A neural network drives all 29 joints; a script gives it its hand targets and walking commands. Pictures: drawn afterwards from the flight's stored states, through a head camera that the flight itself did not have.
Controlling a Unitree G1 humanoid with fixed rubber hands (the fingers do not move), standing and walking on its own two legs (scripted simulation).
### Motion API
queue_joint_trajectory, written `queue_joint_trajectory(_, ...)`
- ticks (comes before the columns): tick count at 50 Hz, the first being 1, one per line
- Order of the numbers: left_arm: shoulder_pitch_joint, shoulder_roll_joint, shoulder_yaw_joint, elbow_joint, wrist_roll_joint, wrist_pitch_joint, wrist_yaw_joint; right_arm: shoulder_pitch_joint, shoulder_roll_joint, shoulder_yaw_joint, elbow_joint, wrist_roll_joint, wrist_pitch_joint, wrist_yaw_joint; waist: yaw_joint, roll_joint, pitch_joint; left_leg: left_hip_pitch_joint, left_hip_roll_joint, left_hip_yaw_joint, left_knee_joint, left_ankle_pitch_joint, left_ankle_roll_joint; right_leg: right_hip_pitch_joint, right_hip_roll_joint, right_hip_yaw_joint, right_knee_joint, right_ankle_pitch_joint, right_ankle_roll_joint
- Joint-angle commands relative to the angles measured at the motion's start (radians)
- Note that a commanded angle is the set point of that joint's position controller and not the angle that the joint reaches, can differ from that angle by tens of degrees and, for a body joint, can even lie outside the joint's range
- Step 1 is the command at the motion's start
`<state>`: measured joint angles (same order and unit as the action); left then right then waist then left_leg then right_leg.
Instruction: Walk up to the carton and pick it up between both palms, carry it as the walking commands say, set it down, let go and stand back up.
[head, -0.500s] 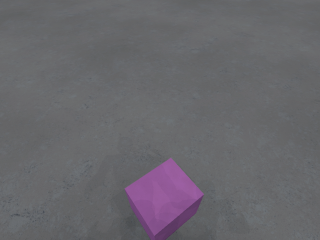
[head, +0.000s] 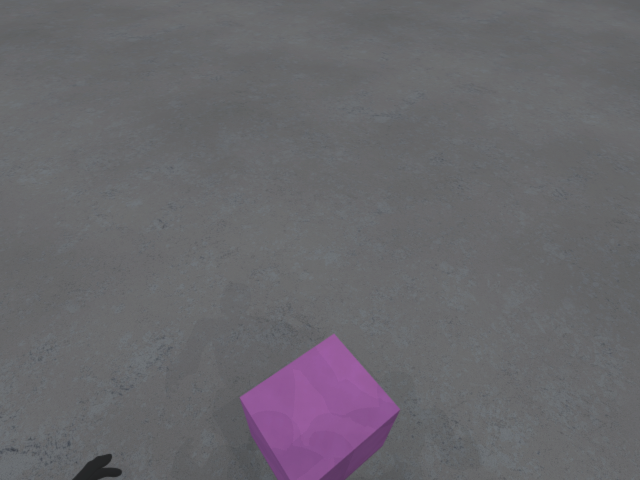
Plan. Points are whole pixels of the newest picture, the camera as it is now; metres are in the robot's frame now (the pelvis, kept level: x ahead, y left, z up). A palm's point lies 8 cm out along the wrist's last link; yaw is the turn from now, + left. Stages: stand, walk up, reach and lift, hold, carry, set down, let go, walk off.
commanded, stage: walk up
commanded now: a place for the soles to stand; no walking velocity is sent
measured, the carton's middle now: (317, 424) +0.42 +0.00 -0.63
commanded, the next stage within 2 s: none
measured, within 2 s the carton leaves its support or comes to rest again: neither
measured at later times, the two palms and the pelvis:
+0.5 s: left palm out of the picture +0.11 +0.32 -0.09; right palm out of the picture +0.08 -0.33 -0.10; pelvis -0.01 -0.01 +0.00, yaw +5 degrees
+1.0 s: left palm out of the picture -0.03 +0.14 -0.10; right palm out of the picture +0.15 -0.52 -0.08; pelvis -0.03 -0.21 -0.02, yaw +20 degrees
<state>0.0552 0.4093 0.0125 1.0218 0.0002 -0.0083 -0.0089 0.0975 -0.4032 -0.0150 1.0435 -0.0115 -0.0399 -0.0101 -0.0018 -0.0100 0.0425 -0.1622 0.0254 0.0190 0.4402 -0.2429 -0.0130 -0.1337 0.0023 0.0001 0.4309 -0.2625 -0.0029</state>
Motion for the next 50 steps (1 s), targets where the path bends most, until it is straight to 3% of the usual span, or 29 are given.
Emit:
queue_joint_trajectory(1, -0.053, 0.179, 0.042, -0.030, 0.000, -0.009, 0.006, -0.027, -0.175, -0.034, -0.027, 0.001, -0.008, -0.008, -0.014, 0.030, -0.059, 0.004, 0.084, -0.073, -0.065, 0.245, 0.058, 0.017, -0.101, 0.067, -0.046, 0.193, -0.055)
queue_joint_trajectory(3, -0.033, 0.168, 0.030, -0.028, 0.003, -0.011, 0.007, -0.043, -0.172, -0.030, -0.047, 0.003, -0.006, -0.005, -0.004, 0.076, -0.085, 0.058, 0.105, -0.079, -0.085, 0.263, 0.059, 0.016, -0.110, 0.077, -0.056, 0.206, -0.053)
queue_joint_trajectory(7, -0.042, 0.177, 0.044, -0.025, 0.004, -0.012, 0.006, -0.043, -0.187, -0.029, -0.037, -0.003, -0.006, -0.006, 0.001, -0.002, -0.069, 0.000, 0.091, -0.086, -0.076, 0.260, 0.068, 0.053, -0.109, 0.052, -0.072, 0.235, -0.040)
queue_joint_trajectory(8, -0.022, 0.175, 0.034, -0.027, 0.005, -0.010, 0.006, -0.059, -0.196, -0.034, -0.042, -0.003, -0.005, -0.005, 0.011, 0.072, -0.074, 0.009, 0.097, -0.083, -0.076, 0.225, 0.067, 0.042, -0.104, 0.059, -0.068, 0.191, -0.045)
queue_joint_trajectory(11, -0.025, 0.161, 0.032, -0.023, 0.012, -0.013, 0.003, -0.051, -0.188, -0.035, -0.040, 0.001, -0.004, 0.000, -0.012, 0.013, -0.088, 0.040, 0.083, -0.077, -0.080, 0.214, 0.055, 0.031, -0.100, 0.062, -0.076, 0.184, -0.044)
queue_joint_trajectory(18, -0.027, 0.167, 0.036, -0.005, 0.004, -0.017, 0.007, -0.050, -0.184, -0.033, -0.033, 0.004, -0.007, -0.001, 0.010, 0.014, -0.071, 0.047, 0.091, -0.095, -0.091, 0.238, 0.057, 0.040, -0.110, 0.064, -0.110, 0.179, -0.041)
queue_joint_trajectory(19, -0.014, 0.176, 0.037, -0.004, 0.003, -0.015, 0.009, -0.059, -0.180, -0.034, -0.037, 0.004, -0.005, -0.003, 0.011, -0.038, -0.042, 0.018, 0.086, -0.089, -0.088, 0.231, 0.062, 0.053, -0.117, 0.070, -0.117, 0.208, -0.044)
queue_joint_trajectory(20, -0.016, 0.168, 0.034, 0.001, 0.008, -0.015, 0.011, -0.040, -0.186, -0.036, -0.033, 0.004, -0.001, -0.002, -0.011, -0.037, -0.053, 0.039, 0.068, -0.080, -0.087, 0.209, 0.060, 0.026, -0.115, 0.081, -0.122, 0.171, -0.049)
queue_joint_trajectory(21, -0.144, 0.271, 0.126, -0.159, 0.088, 0.048, -0.035, 0.283, -0.323, -0.101, -0.017, 0.019, 0.000, -0.057, -0.082, -0.204, 0.009, 0.068, 0.154, -0.250, -0.010, 0.344, 0.105, -0.165, -0.066, -0.049, 0.166, 0.189, -0.052)
queue_joint_trajectory(22, -0.165, 0.217, 0.121, -0.217, 0.079, 0.083, -0.051, 0.383, -0.365, -0.114, -0.008, 0.021, 0.001, -0.088, -0.108, -0.015, 0.014, 0.163, 0.277, -0.474, -0.121, 0.354, 0.179, -0.374, 0.017, -0.031, 0.343, -0.117, -0.019)
queue_joint_trajectory(23, -0.159, 0.186, 0.119, -0.271, 0.097, 0.099, -0.061, 0.404, -0.415, -0.134, -0.035, -0.017, -0.011, -0.103, -0.104, 0.075, -0.001, 0.236, 0.381, -0.635, -0.118, 0.365, 0.245, -0.523, -0.007, 0.097, 0.555, -0.311, -0.005)
queue_joint_trajectory(24, -0.111, 0.170, 0.119, -0.302, 0.094, 0.107, -0.065, 0.366, -0.419, -0.140, -0.072, -0.010, -0.023, -0.120, -0.064, 0.070, -0.039, 0.218, 0.406, -0.565, -0.059, 0.429, 0.274, -0.538, -0.071, 0.192, 0.617, -0.280, -0.014)
queue_joint_trajectory(26, -0.038, 0.185, 0.138, -0.307, 0.061, 0.107, -0.080, 0.264, -0.338, -0.120, -0.142, -0.020, -0.030, -0.134, 0.007, 0.071, -0.088, 0.166, 0.302, -0.408, 0.023, 0.573, 0.242, -0.474, -0.053, 0.202, 0.715, -0.217, -0.009)
queue_joint_trajectory(29, -0.067, 0.149, 0.158, -0.366, 0.059, 0.110, -0.094, 0.269, -0.326, -0.107, -0.189, -0.036, -0.040, -0.128, 0.002, 0.051, -0.059, -0.096, 0.189, -0.295, 0.029, 0.319, 0.178, -0.326, -0.020, 0.145, 0.614, -0.184, -0.019)
queue_joint_trajectory(33, -0.122, 0.186, 0.172, -0.447, 0.061, 0.117, -0.103, 0.310, -0.397, -0.123, -0.245, -0.044, -0.045, -0.114, -0.036, 0.170, -0.027, -0.184, 0.203, -0.410, 0.001, 0.187, 0.211, -0.325, -0.018, 0.090, 0.526, -0.250, 0.009)
queue_joint_trajectory(34, -0.089, 0.187, 0.173, -0.432, 0.060, 0.113, -0.100, 0.303, -0.402, -0.123, -0.255, -0.043, -0.046, -0.109, -0.018, 0.171, -0.010, -0.214, 0.184, -0.408, 0.034, 0.213, 0.215, -0.318, -0.006, 0.091, 0.529, -0.248, 0.007)
queue_joint_trajectory(35, -0.038, 0.193, 0.176, -0.434, 0.052, 0.112, -0.105, 0.272, -0.408, -0.128, -0.266, -0.058, -0.047, -0.109, -0.008, 0.295, -0.038, -0.228, 0.183, -0.369, 0.042, 0.259, 0.197, -0.258, -0.018, 0.077, 0.475, -0.274, -0.005)
queue_joint_trajectory(36, 0.028, 0.185, 0.183, -0.418, 0.044, 0.112, -0.105, 0.258, -0.402, -0.123, -0.283, -0.062, -0.041, -0.105, 0.024, 0.323, -0.065, -0.280, 0.175, -0.401, 0.016, 0.185, 0.187, -0.178, -0.005, 0.039, 0.439, -0.305, -0.014)
queue_joint_trajectory(37, 0.071, 0.201, 0.188, -0.404, 0.042, 0.110, -0.100, 0.225, -0.395, -0.119, -0.304, -0.051, -0.037, -0.103, 0.051, 0.311, -0.063, -0.387, 0.161, -0.395, 0.015, 0.079, 0.163, -0.104, -0.018, 0.029, 0.383, -0.215, -0.031)
queue_joint_trajectory(38, 0.185, 0.221, 0.200, -0.376, 0.050, 0.103, -0.101, 0.181, -0.386, -0.118, -0.308, -0.056, -0.034, -0.100, 0.132, 0.264, -0.105, -0.485, 0.101, -0.339, 0.096, -0.079, 0.120, 0.049, -0.042, 0.061, 0.239, -0.220, -0.062)
queue_joint_trajectory(39, 0.273, 0.281, 0.210, -0.358, 0.075, 0.087, -0.094, 0.217, -0.307, -0.098, -0.320, -0.045, -0.031, -0.105, 0.160, -0.082, -0.142, -0.599, -0.038, -0.207, 0.399, -0.206, 0.074, 0.149, -0.128, 0.169, 0.034, -0.290, -0.096)
queue_joint_trajectory(40, 0.212, 0.356, 0.216, -0.408, 0.082, 0.079, -0.086, 0.236, -0.230, -0.079, -0.335, -0.034, -0.026, -0.124, 0.136, -0.245, -0.032, -0.722, -0.155, -0.108, 0.632, -0.496, 0.016, 0.018, -0.350, 0.529, -0.131, -0.267, -0.140)
queue_joint_trajectory(41, 0.094, 0.385, 0.220, -0.433, 0.065, 0.076, -0.082, 0.253, -0.292, -0.105, -0.344, -0.025, -0.026, -0.145, 0.089, -0.212, -0.035, -0.688, -0.060, -0.083, 0.721, -0.406, 0.017, -0.076, -0.426, 0.524, -0.171, -0.240, -0.225)
queue_joint_trajectory(43, 0.000, 0.306, 0.202, -0.464, 0.066, 0.077, -0.075, 0.260, -0.320, -0.109, -0.290, -0.024, -0.021, -0.126, 0.026, -0.115, 0.016, -0.500, -0.030, -0.087, 0.746, -0.271, 0.042, -0.232, -0.312, 0.343, -0.119, -0.191, -0.225)
queue_joint_trajectory(44, -0.047, 0.262, 0.182, -0.466, 0.080, 0.075, -0.077, 0.350, -0.325, -0.109, -0.255, -0.013, -0.023, -0.119, -0.023, -0.152, 0.044, -0.415, -0.036, -0.052, 0.736, -0.226, 0.034, -0.297, -0.263, 0.225, -0.042, -0.080, -0.243)
queue_joint_trajectory(45, -0.040, 0.225, 0.176, -0.486, 0.086, 0.075, -0.074, 0.420, -0.311, -0.109, -0.246, 0.002, -0.020, -0.107, -0.037, -0.163, 0.007, -0.347, -0.038, -0.041, 0.654, -0.181, 0.041, -0.301, -0.218, 0.153, -0.020, -0.132, -0.226)
queue_joint_trajectory(47, -0.068, 0.206, 0.160, -0.491, 0.092, 0.075, -0.070, 0.502, -0.291, -0.107, -0.218, 0.005, -0.025, -0.100, -0.086, -0.215, 0.062, -0.276, 0.004, -0.045, 0.503, -0.172, 0.040, -0.323, -0.231, 0.113, 0.039, 0.024, -0.228)
queue_joint_trajectory(48, -0.016, 0.198, 0.150, -0.477, 0.082, 0.078, -0.065, 0.465, -0.283, -0.106, -0.222, 0.012, -0.031, -0.097, -0.054, -0.180, 0.050, -0.221, -0.022, -0.025, 0.440, -0.182, 0.043, -0.326, -0.248, 0.121, 0.070, 0.084, -0.252)
queue_joint_trajectory(50, 0.005, 0.182, 0.136, -0.475, 0.077, 0.087, -0.063, 0.507, -0.288, -0.115, -0.225, 0.013, -0.039, -0.107, -0.079, -0.150, -0.005, -0.064, -0.022, -0.033, 0.206, -0.146, 0.075, -0.309, -0.237, 0.083, 0.193, 0.193, -0.229)
